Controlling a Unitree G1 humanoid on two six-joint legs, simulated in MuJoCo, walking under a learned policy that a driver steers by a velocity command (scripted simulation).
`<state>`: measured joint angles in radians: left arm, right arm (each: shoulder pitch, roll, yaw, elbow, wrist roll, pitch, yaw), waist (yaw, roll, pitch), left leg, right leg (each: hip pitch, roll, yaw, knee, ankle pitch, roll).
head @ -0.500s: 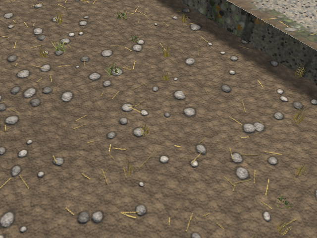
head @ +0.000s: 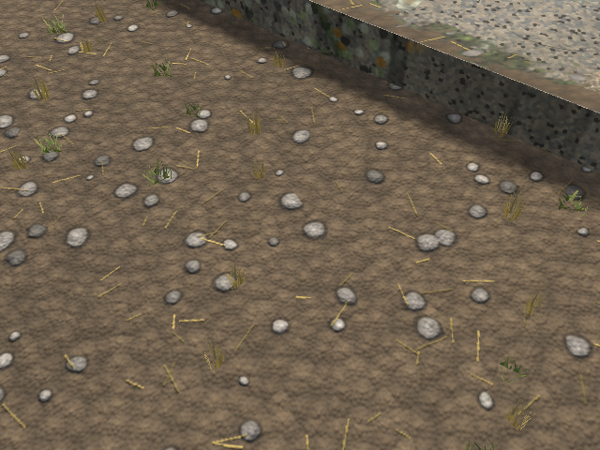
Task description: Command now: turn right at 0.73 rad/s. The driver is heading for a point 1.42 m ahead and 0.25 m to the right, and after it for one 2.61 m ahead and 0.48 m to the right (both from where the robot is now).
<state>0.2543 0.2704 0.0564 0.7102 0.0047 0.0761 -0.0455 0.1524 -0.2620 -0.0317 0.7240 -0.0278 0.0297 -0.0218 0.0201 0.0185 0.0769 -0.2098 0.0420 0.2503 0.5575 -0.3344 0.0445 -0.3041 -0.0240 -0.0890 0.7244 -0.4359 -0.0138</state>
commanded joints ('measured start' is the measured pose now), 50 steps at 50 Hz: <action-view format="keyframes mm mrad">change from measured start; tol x32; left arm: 1 57 84 27 -70 8 -32 5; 41 -373 52 -58 -210 34 -142 -44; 50 109 212 21 -56 60 -150 55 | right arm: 1 8 -155 -53 -43 10 -12 3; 50 236 -123 -39 18 45 -117 38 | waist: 1 28 15 -131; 3 61 -346 -102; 23 2 -149 -36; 27 -177 287 -240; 50 95 -174 -269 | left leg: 1 14 246 -115 49 357 34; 3 -440 -74 -137 481 -365 -93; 19 -436 -52 -310 155 84 -141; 25 202 -52 -290 -58 117 -67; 28 378 385 -1127 -395 -630 73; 42 26 130 -482 -482 351 144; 46 5 92 -406 -16 855 98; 48 -460 -63 -336 627 -79 70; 50 -599 -12 -346 808 3 89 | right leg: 1 125 11 44 -256 188 -46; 3 267 -354 695 -410 734 -283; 12 222 -105 561 -546 -208 -231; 24 -131 -38 659 -422 -78 -183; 29 -560 96 274 507 67 -85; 37 -600 -10 153 305 276 -16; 46 301 91 42 -180 257 -44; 48 803 -384 597 -269 -333 -108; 50 530 -393 767 -468 -455 -120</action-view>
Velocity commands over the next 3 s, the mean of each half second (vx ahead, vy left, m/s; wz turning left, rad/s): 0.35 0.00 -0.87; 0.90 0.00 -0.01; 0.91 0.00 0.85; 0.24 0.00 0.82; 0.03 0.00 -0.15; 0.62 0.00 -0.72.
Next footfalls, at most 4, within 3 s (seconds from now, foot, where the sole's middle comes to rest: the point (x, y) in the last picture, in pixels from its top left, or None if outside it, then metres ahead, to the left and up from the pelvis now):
0.02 right None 0.03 -0.09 -0.77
0.52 left None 0.25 0.05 -0.77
0.94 right None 0.42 -0.34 -0.77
1.40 left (439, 278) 0.89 -0.27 -0.77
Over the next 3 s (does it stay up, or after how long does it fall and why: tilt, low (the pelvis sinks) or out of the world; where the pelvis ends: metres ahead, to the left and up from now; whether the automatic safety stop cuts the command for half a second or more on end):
stays up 1.22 -0.35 -0.01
